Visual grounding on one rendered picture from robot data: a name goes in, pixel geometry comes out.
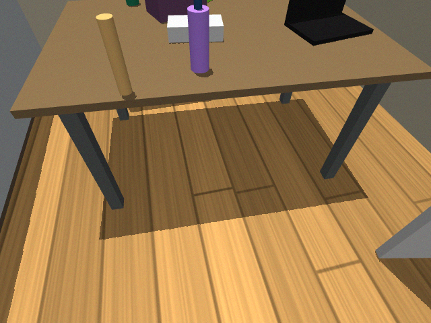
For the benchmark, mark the table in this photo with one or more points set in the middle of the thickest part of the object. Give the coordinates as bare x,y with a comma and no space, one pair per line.
258,56

